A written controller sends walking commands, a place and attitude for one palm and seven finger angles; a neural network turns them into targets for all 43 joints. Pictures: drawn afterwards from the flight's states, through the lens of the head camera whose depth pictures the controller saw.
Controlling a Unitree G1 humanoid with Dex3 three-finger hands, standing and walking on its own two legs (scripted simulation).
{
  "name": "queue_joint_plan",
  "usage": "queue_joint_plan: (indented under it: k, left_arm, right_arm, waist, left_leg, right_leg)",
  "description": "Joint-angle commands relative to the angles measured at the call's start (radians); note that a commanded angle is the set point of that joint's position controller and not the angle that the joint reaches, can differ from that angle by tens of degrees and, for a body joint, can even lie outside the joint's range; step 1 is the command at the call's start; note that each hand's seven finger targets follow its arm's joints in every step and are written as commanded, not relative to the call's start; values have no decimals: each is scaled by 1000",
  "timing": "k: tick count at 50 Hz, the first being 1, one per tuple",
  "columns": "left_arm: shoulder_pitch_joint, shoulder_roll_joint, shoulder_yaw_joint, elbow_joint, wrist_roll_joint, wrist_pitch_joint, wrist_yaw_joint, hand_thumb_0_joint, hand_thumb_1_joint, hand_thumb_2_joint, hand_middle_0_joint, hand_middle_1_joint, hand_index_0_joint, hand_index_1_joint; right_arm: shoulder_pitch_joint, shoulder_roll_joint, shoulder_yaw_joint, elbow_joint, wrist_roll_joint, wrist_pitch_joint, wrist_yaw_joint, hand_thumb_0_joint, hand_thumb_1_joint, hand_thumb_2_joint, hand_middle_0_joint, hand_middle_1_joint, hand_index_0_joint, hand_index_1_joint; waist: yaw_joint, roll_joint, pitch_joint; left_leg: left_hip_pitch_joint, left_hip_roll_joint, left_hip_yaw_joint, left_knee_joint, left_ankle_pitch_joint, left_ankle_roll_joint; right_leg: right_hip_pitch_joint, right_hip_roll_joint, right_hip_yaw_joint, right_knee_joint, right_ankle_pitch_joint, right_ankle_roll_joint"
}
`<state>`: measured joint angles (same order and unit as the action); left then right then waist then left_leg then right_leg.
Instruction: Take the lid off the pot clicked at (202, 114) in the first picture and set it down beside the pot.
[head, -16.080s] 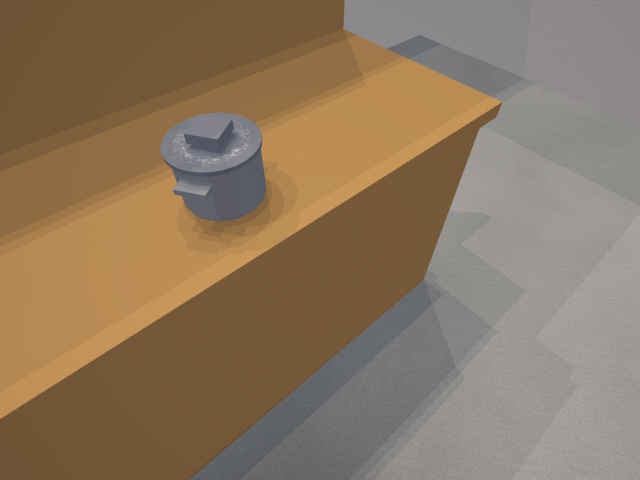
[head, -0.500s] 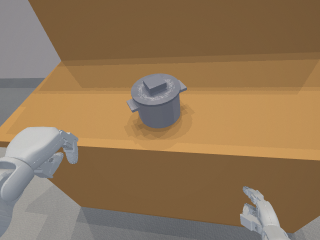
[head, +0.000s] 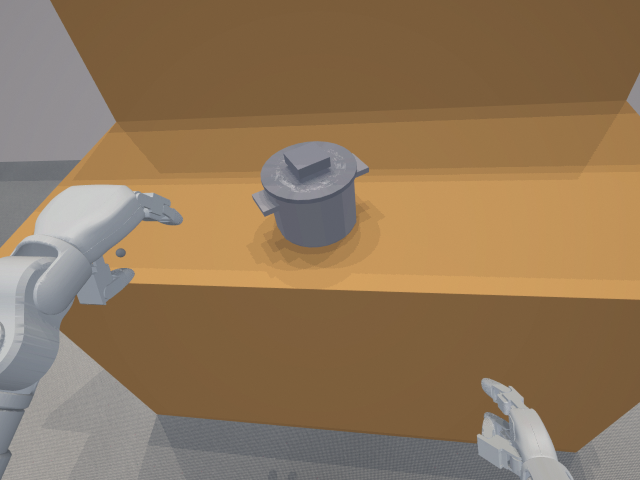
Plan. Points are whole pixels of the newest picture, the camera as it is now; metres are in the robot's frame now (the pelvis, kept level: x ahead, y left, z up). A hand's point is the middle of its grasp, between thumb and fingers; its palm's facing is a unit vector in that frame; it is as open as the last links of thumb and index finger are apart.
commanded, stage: reach forward and open the fingers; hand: left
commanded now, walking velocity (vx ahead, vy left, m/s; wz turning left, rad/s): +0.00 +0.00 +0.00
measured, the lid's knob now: (306, 159) +0.55 +0.09 +0.13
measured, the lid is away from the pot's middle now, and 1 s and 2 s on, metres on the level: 0.00 0.00 0.00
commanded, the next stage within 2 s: move the open hand above the knob in 0.08 s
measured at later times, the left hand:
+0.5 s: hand (160, 209) +0.35 +0.22 +0.19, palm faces -0.10 -0.01 -1.00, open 10.1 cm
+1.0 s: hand (220, 174) +0.42 +0.17 +0.19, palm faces -0.13 -0.03 -0.99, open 10.1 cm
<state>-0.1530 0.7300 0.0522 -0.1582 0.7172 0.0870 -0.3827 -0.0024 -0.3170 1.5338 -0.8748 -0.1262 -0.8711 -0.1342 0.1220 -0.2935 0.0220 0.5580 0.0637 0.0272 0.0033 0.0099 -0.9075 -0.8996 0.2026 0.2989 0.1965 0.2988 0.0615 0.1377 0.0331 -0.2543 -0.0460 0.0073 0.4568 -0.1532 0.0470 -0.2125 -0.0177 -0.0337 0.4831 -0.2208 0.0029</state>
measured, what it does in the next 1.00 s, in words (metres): stands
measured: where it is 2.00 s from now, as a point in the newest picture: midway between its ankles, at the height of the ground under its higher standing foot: outside the picture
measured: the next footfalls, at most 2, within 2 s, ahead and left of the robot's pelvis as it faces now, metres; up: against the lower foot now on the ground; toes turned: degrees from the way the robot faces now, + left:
none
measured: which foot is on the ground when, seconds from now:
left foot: down 0.00-1.00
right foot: down 0.00-1.00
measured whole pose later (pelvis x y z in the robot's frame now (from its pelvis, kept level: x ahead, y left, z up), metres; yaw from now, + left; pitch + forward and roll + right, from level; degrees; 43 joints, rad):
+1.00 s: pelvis +0.03 -0.01 +0.00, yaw +0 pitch +1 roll +1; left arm -0.65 0.57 -0.20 0.16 0.81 0.27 -0.44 0.00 -0.36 1.57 -0.86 -0.08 -0.86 -0.09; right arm 0.11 -0.30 0.03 0.58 0.08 0.10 0.04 0.01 -0.91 -0.90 0.20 0.30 0.20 0.30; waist 0.02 0.12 0.01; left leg -0.29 -0.05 0.01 0.48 -0.20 0.04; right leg -0.26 -0.02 -0.03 0.52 -0.28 0.00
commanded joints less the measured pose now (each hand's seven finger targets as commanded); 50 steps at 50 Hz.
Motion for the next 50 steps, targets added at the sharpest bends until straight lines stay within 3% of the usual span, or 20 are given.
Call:
queue_joint_plan:
  k: [1,3,6,7,13,15,17,18,21,24,26,27,31,34,36,39,41,42,43,50]
  left_arm:
    - [-293,276,203,-143,7,12,35,0,-363,1564,-844,-81,-844,-81]
    - [-375,259,159,-120,18,19,20,0,-364,1568,-845,-81,-845,-81]
    - [-398,297,196,-133,22,22,23,0,-365,1573,-846,-81,-846,-81]
    - [-459,289,167,-131,32,24,12,0,-366,1575,-846,-81,-846,-81]
    - [-502,209,85,-45,37,46,-6,0,-367,1578,-847,-81,-847,-81]
    - [-551,196,58,-92,42,47,-8,0,-367,1578,-847,-81,-847,-81]
    - [-582,237,88,-47,59,60,-6,0,-367,1578,-847,-81,-847,-81]
    - [-623,243,86,-33,62,66,-5,0,-367,1578,-847,-81,-847,-81]
    - [-625,253,108,8,59,73,-2,0,-367,1578,-847,-81,-847,-81]
    - [-707,155,-7,62,68,90,-14,0,-367,1578,-847,-81,-847,-81]
    - [-692,195,38,6,64,85,-8,0,-367,1578,-847,-81,-847,-81]
    - [-734,183,11,-3,80,91,-16,0,-367,1578,-847,-81,-847,-81]
    - [-730,203,44,77,77,114,-14,0,-367,1578,-847,-81,-847,-81]
    - [-792,117,-51,93,87,134,-26,0,-367,1578,-847,-81,-847,-81]
    - [-755,186,26,91,84,134,-19,0,-367,1578,-847,-81,-847,-81]
    - [-849,124,-50,86,101,150,-28,0,-367,1578,-847,-81,-847,-81]
    - [-827,157,-11,98,88,151,-21,0,-367,1578,-847,-81,-847,-81]
    - [-873,116,-60,79,101,156,-28,0,-367,1578,-847,-81,-847,-81]
    - [-873,93,-75,125,103,167,-28,0,-367,1578,-847,-81,-847,-81]
    - [-993,47,-134,174,123,188,-14,0,-367,1578,-847,-81,-847,-81]
  right_arm:
    - [-169,-95,-34,-190,6,-59,-2,0,-900,-900,200,300,200,300]
    - [-175,-89,-29,-181,7,-47,-5,0,-900,-900,200,300,200,300]
    - [-170,-98,-31,-185,8,-56,-3,0,-900,-900,200,300,200,300]
    - [-181,-88,-23,-177,4,-50,-2,0,-900,-900,200,300,200,300]
    - [-166,-91,-27,-172,13,-36,3,0,-900,-900,200,300,200,300]
    - [-184,-87,-26,-180,10,-39,2,0,-900,-900,200,300,200,300]
    - [-168,-89,-22,-167,7,-35,4,0,-900,-900,200,300,200,300]
    - [-168,-91,-23,-163,9,-30,1,0,-900,-900,200,300,200,300]
    - [-154,-100,-27,-163,10,-30,2,0,-900,-900,200,300,200,300]
    - [-166,-88,-22,-155,14,-19,5,0,-900,-900,200,300,200,300]
    - [-162,-94,-27,-170,13,-25,11,0,-900,-900,200,300,200,300]
    - [-172,-82,-20,-168,10,-20,14,0,-900,-900,200,300,200,300]
    - [-148,-101,-27,-157,13,-3,18,0,-900,-900,200,300,200,300]
    - [-166,-86,-22,-159,18,7,19,0,-900,-900,200,300,200,300]
    - [-147,-99,-31,-163,14,5,22,0,-900,-900,200,300,200,300]
    - [-161,-86,-25,-161,17,15,23,0,-900,-900,200,300,200,300]
    - [-146,-99,-29,-158,18,16,25,0,-900,-900,200,300,200,300]
    - [-158,-81,-21,-160,17,20,27,0,-900,-900,200,300,200,300]
    - [-156,-82,-24,-156,20,23,27,0,-900,-900,200,300,200,300]
    - [-153,-80,-22,-140,23,33,28,0,-900,-900,200,300,200,300]
  waist:
    - [2,-59,-234]
    - [1,-88,-205]
    - [-1,-42,-245]
    - [4,-42,-280]
    - [-10,-109,-221]
    - [-8,-58,-263]
    - [-10,-81,-303]
    - [-17,-95,-268]
    - [-19,-69,-287]
    - [-29,-102,-258]
    - [-21,-59,-331]
    - [-14,-69,-378]
    - [-28,-99,-322]
    - [-34,-121,-303]
    - [-25,-125,-349]
    - [-33,-120,-356]
    - [-37,-108,-371]
    - [-33,-117,-399]
    - [-39,-140,-359]
    - [-50,-131,-369]
  left_leg:
    - [139,14,-63,-65,-19,-3]
    - [109,16,-58,-90,-56,-4]
    - [144,12,-67,-63,-14,-2]
    - [138,11,-67,-84,-11,-5]
    - [114,15,-65,-89,-60,-3]
    - [141,9,-65,-81,-30,0]
    - [146,5,-61,-66,11,0]
    - [135,9,-59,-68,-1,-1]
    - [152,4,-60,-43,31,1]
    - [127,6,-58,-67,-16,-1]
    - [166,-1,-57,-37,48,3]
    - [168,-5,-56,-42,89,4]
    - [145,-2,-48,-26,111,4]
    - [139,-2,-42,-42,89,4]
    - [151,-6,-42,-15,125,10]
    - [154,-8,-38,-24,145,9]
    - [163,-10,-38,-1,167,11]
    - [165,-11,-37,-15,184,9]
    - [153,-7,-37,-14,171,9]
    - [155,-9,-37,-17,142,9]
  right_leg:
    - [-20,31,2,-81,-21,-24]
    - [-31,21,-8,-95,-52,-13]
    - [-24,31,1,-74,-18,-27]
    - [-1,22,-6,-77,-16,-23]
    - [-42,22,-13,-85,-44,-20]
    - [-31,19,-8,-75,-22,-24]
    - [-11,23,-6,-69,6,-27]
    - [-24,21,-7,-75,-2,-24]
    - [-24,27,-1,-61,26,-34]
    - [-46,18,-12,-68,-8,-25]
    - [-11,21,1,-50,47,-36]
    - [20,17,0,-43,82,-35]
    - [4,17,-2,-45,121,-36]
    - [-17,14,-9,-47,102,-28]
    - [16,15,6,-38,146,-35]
    - [12,12,-1,-32,165,-30]
    - [21,13,7,-29,195,-35]
    - [36,14,0,-22,206,-31]
    - [8,14,-5,-24,196,-30]
    - [-10,15,-5,-21,167,-33]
